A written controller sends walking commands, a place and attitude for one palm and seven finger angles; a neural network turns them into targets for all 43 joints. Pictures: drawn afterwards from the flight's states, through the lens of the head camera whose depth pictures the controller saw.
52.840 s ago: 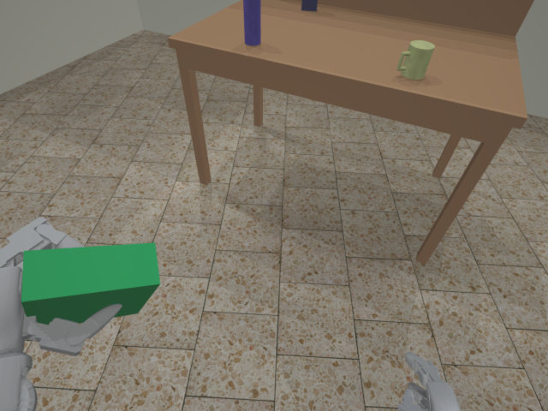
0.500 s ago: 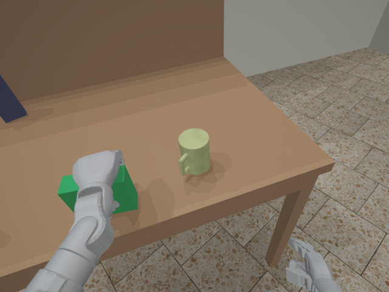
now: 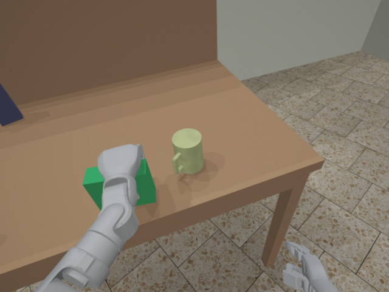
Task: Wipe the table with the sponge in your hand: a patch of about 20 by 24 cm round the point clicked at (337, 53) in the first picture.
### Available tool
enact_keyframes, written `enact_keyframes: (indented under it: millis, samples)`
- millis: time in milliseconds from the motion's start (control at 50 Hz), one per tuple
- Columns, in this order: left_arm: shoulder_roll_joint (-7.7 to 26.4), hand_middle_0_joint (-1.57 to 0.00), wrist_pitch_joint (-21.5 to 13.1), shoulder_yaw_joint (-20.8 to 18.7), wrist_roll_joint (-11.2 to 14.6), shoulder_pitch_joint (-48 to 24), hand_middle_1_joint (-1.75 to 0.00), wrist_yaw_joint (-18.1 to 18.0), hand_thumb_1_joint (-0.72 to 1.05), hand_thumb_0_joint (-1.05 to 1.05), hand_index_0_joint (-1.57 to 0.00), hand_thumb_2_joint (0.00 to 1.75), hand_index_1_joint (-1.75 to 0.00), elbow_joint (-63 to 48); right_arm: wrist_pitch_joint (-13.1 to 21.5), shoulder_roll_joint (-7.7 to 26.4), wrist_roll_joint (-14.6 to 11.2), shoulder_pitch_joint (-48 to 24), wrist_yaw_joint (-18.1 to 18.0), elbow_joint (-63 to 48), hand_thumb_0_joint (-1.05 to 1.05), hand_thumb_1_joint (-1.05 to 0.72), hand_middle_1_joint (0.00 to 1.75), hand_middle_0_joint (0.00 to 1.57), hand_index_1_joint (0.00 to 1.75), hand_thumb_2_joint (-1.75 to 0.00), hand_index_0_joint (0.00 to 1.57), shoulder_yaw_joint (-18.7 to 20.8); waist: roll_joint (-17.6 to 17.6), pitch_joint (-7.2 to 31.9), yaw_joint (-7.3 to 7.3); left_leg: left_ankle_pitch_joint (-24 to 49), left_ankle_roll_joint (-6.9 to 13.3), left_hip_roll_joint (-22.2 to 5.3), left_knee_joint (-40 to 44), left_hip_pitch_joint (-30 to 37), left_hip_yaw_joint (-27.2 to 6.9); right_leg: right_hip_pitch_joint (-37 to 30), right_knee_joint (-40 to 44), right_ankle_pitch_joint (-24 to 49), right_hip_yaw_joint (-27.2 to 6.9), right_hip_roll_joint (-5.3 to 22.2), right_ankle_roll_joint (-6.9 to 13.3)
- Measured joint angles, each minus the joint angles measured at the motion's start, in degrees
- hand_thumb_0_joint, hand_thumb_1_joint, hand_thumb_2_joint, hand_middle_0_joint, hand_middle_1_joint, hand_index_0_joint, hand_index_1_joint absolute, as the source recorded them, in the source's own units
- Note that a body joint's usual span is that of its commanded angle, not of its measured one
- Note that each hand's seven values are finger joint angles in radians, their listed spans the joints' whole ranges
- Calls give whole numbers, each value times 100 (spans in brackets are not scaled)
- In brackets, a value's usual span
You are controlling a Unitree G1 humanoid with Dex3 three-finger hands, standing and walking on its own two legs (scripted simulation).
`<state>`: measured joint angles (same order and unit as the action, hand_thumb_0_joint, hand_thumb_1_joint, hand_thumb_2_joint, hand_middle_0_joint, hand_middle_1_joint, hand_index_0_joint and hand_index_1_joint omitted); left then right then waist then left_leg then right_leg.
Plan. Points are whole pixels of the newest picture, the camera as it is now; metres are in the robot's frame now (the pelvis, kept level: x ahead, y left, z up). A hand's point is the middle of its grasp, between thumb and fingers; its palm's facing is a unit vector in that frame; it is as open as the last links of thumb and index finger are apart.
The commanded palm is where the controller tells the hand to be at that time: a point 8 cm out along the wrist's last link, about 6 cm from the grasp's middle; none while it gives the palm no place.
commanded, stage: wipe forward along the third lane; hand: left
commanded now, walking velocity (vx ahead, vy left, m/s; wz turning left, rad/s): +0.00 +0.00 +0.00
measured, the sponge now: (125, 190) +0.33 +0.22 +0.03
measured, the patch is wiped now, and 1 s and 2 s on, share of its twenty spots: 0.90 0.95 0.95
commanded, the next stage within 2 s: wipe back along the third lane in 1.54 s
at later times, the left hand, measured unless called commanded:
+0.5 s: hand (128, 162) +0.38 +0.22 +0.07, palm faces -0.07 -0.03 -1.00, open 9.1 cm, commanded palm +0.36 +0.23 +0.11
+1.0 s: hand (125, 150) +0.42 +0.24 +0.07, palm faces -0.09 -0.02 -1.00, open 9.2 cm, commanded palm +0.41 +0.25 +0.11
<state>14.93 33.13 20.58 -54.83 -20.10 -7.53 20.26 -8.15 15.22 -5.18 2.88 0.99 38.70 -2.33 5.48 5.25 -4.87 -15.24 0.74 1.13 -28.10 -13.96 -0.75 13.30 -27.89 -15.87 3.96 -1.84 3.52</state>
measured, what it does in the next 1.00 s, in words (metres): stands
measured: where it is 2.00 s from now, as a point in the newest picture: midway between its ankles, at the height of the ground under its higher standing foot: outside the picture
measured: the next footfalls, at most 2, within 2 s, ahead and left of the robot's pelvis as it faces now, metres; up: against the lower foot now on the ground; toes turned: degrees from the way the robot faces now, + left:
none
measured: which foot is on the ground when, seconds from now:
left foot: down 0.00-1.00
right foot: down 0.00-1.00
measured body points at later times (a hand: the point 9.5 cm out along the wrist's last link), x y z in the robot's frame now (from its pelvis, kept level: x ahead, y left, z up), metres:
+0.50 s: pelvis -0.02 -0.02 +0.00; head -0.01 -0.05 +0.45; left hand +0.38 +0.21 +0.13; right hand +0.13 -0.28 -0.13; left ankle -0.01 +0.11 -0.74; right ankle -0.01 -0.08 -0.74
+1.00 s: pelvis -0.01 -0.02 +0.00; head +0.01 -0.05 +0.44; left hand +0.42 +0.24 +0.13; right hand +0.08 -0.29 -0.14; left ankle -0.01 +0.11 -0.74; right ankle -0.01 -0.08 -0.74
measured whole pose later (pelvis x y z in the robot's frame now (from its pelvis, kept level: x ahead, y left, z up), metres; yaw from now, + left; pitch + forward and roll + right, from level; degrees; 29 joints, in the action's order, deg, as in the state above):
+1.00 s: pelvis -0.01 -0.02 +0.00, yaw -1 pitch +9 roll +0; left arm 25.3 15.3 4.8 -56.4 -44.0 -9.7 58.9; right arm -7.7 16.6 -4.4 12.3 -1.9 42.1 -0.5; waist 3.8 6.5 2.0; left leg -14.6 0.6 -1.4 -30.8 -25.3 -0.8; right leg 24.0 -28.4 -13.5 3.9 -4.5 5.3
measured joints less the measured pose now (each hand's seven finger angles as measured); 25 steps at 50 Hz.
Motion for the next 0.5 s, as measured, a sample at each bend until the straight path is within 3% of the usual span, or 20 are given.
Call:
enact_keyframes:
  millis: [160,260,500]
  samples:
    - [8,-78,124,-266,82,-373,-144,-3,-47,-1,-87,109,-138,546,-95,-2,-10,12,-135,62,2,-91,29,20,30,-90,20,-51,-93,-22,98,55,-53,-61,25,-40,21,63,4,55,-20,-60,54]
    - [91,-79,20,-424,30,-659,-143,150,-48,-2,-88,110,-137,950,-134,66,-8,96,-245,53,1,-91,29,20,30,-90,20,-30,-111,-29,189,84,-77,-102,1,-148,21,168,-2,99,-17,-100,88]
    - [541,-81,-947,-972,-27,-1456,-141,166,-50,-1,-88,112,-137,2206,-53,171,39,634,-424,153,1,-91,29,20,30,-90,20,88,-149,-11,422,106,-85,-183,-141,-609,-3,612,-88,159,10,-182,167]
